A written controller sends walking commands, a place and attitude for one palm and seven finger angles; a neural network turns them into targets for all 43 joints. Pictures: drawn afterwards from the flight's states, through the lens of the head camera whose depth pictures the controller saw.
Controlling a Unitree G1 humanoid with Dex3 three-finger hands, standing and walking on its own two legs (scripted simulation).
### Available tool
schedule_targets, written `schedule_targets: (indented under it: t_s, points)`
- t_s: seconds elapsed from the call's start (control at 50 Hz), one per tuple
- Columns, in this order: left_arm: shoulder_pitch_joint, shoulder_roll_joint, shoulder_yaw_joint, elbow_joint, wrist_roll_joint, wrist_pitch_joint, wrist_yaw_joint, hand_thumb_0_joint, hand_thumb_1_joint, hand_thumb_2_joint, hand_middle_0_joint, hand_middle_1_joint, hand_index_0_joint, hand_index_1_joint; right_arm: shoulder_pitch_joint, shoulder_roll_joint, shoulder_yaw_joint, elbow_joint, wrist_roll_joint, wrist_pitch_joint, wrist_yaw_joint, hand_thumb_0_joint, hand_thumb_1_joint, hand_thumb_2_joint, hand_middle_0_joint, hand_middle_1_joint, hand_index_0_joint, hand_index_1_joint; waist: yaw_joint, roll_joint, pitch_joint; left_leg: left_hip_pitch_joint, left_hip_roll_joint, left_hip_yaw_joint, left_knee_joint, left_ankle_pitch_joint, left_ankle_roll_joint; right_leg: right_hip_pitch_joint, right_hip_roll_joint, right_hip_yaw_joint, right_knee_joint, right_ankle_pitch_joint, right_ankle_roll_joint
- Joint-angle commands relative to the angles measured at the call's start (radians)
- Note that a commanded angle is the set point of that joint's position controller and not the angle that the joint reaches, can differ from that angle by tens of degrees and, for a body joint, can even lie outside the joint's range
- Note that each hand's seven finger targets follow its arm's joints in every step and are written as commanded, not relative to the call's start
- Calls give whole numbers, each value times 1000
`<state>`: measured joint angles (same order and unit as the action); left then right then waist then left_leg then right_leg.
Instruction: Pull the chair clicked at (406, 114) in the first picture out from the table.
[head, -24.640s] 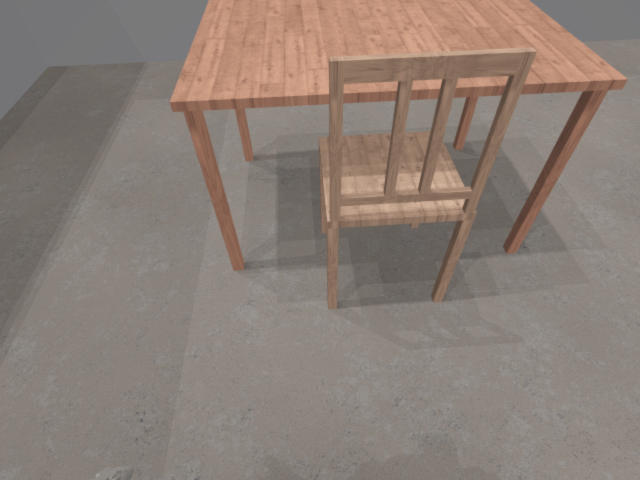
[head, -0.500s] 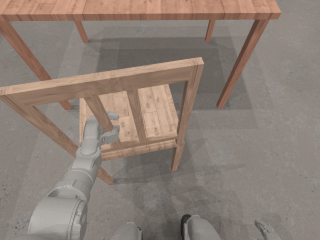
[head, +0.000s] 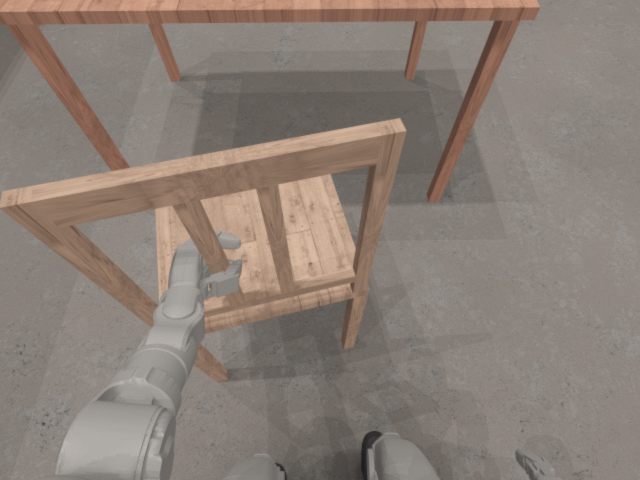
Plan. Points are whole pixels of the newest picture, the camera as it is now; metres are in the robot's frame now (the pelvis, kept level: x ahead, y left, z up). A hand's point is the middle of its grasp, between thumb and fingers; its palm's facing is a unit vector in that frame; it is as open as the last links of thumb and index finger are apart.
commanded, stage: step backward, pulling the chair out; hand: left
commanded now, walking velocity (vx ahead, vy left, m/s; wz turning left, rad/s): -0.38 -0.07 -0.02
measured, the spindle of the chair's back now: (216, 260) +0.40 +0.15 -0.05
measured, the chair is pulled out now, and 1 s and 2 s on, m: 0.40 0.65 0.65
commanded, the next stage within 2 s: stop walking, hand still on the chair in 0.38 s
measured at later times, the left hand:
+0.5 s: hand (208, 376) +0.24 +0.14 -0.06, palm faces +0.04 -0.99 -0.16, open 5.7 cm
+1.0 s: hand out of the picture +0.13 +0.15 -0.06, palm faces +0.05 -0.98 -0.19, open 5.7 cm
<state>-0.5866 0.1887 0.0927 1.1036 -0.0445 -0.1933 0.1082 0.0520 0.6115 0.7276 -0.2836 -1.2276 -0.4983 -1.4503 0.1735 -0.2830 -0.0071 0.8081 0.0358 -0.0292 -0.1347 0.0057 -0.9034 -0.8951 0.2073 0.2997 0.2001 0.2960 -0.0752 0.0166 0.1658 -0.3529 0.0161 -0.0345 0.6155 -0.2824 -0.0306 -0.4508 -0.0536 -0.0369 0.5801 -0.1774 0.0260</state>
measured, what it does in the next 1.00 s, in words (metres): walks backwards: right foot, then left foot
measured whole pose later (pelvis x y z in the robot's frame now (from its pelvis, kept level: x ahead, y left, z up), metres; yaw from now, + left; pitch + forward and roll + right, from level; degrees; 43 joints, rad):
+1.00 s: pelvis -0.15 +0.00 +0.00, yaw -3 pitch -4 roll -1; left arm -0.10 0.15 0.04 0.81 -0.03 -0.17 0.10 0.06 0.61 0.75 -0.29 -1.24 -0.50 -1.45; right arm 0.23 -0.26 -0.01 0.74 0.02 0.00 -0.11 0.01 -0.91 -0.90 0.20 0.30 0.20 0.30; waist -0.03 0.03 0.05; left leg -0.29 0.03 -0.02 0.58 -0.22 -0.02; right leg -0.20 -0.04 0.00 0.57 -0.31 0.03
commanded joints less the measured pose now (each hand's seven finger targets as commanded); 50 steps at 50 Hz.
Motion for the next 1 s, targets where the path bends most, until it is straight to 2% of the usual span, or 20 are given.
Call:
schedule_targets:
  t_s: [0.0, 0.04, 0.06, 0.12, 0.16, 0.2, 0.22, 0.26, 0.34, 0.36, 0.38, 0.4, 0.44, 0.5, 0.58, 0.62, 0.74, 0.82, 0.88, 0.98]
  points:
    - [-384, 168, -35, -272, 17, -78, -8, 0, 900, 900, -500, -1450, -500, -1450, 38, -120, -42, -131, -12, -19, -13, 0, -900, -900, 200, 300, 200, 300, 54, 188, -491, 91, 257, -169, -174, 472, 103, 261, -43, 37, 122, 87, -10]
    - [-381, 193, -8, -275, 19, -80, -5, 0, 900, 900, -500, -1450, -500, -1450, 46, -112, -45, -128, -19, -20, -3, 0, -900, -900, 200, 300, 200, 300, 62, 242, -471, 112, 308, -206, -173, 573, 145, 190, -16, 42, 199, -216, -23]
    - [-369, 168, -15, -260, 22, -87, -4, 0, 900, 900, -500, -1450, -500, -1450, 71, -110, -50, -119, -23, -24, 6, 0, -900, -900, 200, 300, 200, 300, 63, 228, -470, 185, 313, -214, -120, 698, 158, 155, -13, 50, 153, -221, -33]
    - [-379, 171, -21, -244, 40, -115, -3, 0, 900, 900, -500, -1450, -500, -1450, 98, -113, -56, -92, -22, -40, 26, 0, -900, -900, 200, 300, 200, 300, 40, 170, -512, 301, 284, -169, 9, 881, 114, 206, -34, 75, -23, 68, -42]
    - [-365, 214, -7, -229, 47, -119, -4, 0, 900, 900, -500, -1450, -500, -1450, 105, -125, -59, -87, -14, -36, 25, 0, -900, -900, 200, 300, 200, 300, 29, 111, -510, 204, 236, -116, 28, 724, 64, 293, -66, 86, -61, 368, -45]
    - [-351, 292, 40, -209, 40, -120, 7, 0, 900, 900, -500, -1450, -500, -1450, 95, -113, -69, -93, 2, -35, 5, 0, -900, -900, 200, 300, 200, 300, 19, -66, -575, 103, 123, -22, 116, 323, -4, 383, -195, 196, -76, 606, -92]
    - [-332, 308, 39, -205, 40, -109, 7, 0, 900, 900, -500, -1450, -500, -1450, 66, -109, -65, -107, 4, -38, 1, 0, -900, -900, 200, 300, 200, 300, 30, -92, -560, 51, 50, -6, 203, -34, -24, 353, -280, 264, -132, 600, -132]
    - [-272, 307, 41, -168, 32, -66, 5, 0, 900, 900, -500, -1450, -500, -1450, 43, -111, -46, -111, 1, -37, -2, 0, -900, -900, 200, 300, 200, 300, 59, -91, -503, -4, 24, -60, 276, -233, -19, 278, -337, 274, -171, 374, -170]
    - [-269, 271, 35, -162, 7, -32, 0, 0, 900, 900, -500, -1450, -500, -1450, 73, -120, -23, -93, 2, -33, -12, 0, -900, -900, 200, 300, 200, 300, 48, -151, -462, 109, 36, -15, -46, -74, -5, 255, -237, 152, -120, 228, -98]
    - [-273, 248, 24, -168, 4, -33, -1, 0, 900, 900, -500, -1450, -500, -1450, 80, -126, -27, -99, 3, -31, -16, 0, -900, -900, 200, 300, 200, 300, 51, -112, -456, 137, 71, -22, -163, 43, 13, 224, -180, 124, -79, 119, -61]
    - [-281, 214, 9, -170, 1, -38, -6, 0, 900, 900, -500, -1450, -500, -1450, 69, -148, -34, -117, 0, -30, -18, 0, -900, -900, 200, 300, 200, 300, 66, -2, -435, 118, 160, -120, -209, 149, 62, 191, -86, 74, -27, 0, -18]
    - [-318, 173, -23, -202, -1, -52, -14, 0, 900, 900, -500, -1450, -500, -1450, 37, -130, -31, -145, 2, -25, -5, 0, -900, -900, 200, 300, 200, 300, 74, 199, -435, 48, 262, -214, -259, 87, 115, 195, -27, 28, 124, -179, -10]
    - [-363, 188, -6, -240, -6, -58, -10, 0, 900, 900, -500, -1450, -500, -1450, 40, -111, -29, -146, -7, -24, -6, 0, -900, -900, 200, 300, 200, 300, 73, 246, -405, 3, 346, -323, -277, 156, 197, 178, 4, 42, 321, -263, -14]
    - [-230, 144, -29, -386, 0, -56, -22, 0, 900, 900, -500, -1450, -500, -1450, 76, -112, -44, -178, -11, -25, 21, 0, -900, -900, 200, 300, 200, 300, 68, 163, -417, 172, 288, -244, -150, 387, 175, 177, 17, 40, 96, -254, -21]
    - [-95, 152, -40, -440, 19, -26, -28, 0, 900, 900, -500, -1450, -500, -1450, 73, -97, -26, -194, -9, -46, 31, 0, -900, -900, 200, 300, 200, 300, 50, 197, -430, 221, 193, -157, -108, 236, 100, 279, 10, 40, -197, -76, -30]
    - [-63, 213, 12, -445, 27, -7, -11, 0, 900, 900, -500, -1450, -500, -1450, 61, -105, -35, -198, -2, -46, 28, 0, -900, -900, 200, 300, 200, 300, 47, 67, -454, 177, 141, -80, -127, 117, 54, 322, -5, 63, -153, -56, -42]
    - [48, 246, 38, -425, 27, -11, 3, 0, 900, 900, -500, -1450, -500, -1450, 22, -77, -31, -185, -13, -15, 14, 0, -900, -900, 200, 300, 200, 300, 46, -40, -304, 177, 43, 16, -46, -116, 40, 121, -105, 175, -282, -394, -77]
    - [107, 185, 20, -460, 25, -28, 4, 0, 900, 900, -500, -1450, -500, -1450, -3, -55, -23, -184, -21, -19, 16, 0, -900, -900, 200, 300, 200, 300, 43, -101, -251, 184, 23, 6, -2, -41, 39, 90, -142, 181, -280, -343, -99]
    - [160, 155, 5, -497, 23, -38, -2, 0, 900, 900, -500, -1450, -500, -1450, -19, -53, -26, -193, -20, -21, 15, 0, -900, -900, 200, 300, 200, 300, 46, -90, -214, 186, 48, -32, -85, 1, 49, 105, -103, 141, -237, -278, -82]
    - [249, 107, -34, -560, 31, -46, -4, 0, 900, 900, -500, -1450, -500, -1450, -35, -49, -17, -224, -18, -25, 18, 0, -900, -900, 200, 300, 200, 300, 65, 96, -200, 115, 117, -135, -272, -47, 86, 186, 0, 62, -136, -189, -42]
